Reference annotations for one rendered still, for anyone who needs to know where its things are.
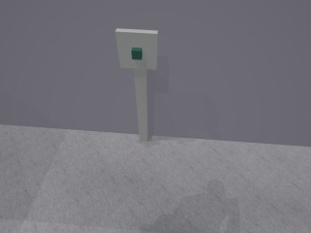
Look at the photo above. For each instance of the button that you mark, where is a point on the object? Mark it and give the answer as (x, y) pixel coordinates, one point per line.
(136, 53)

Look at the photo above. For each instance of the panel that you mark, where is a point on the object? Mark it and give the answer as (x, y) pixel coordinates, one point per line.
(147, 41)

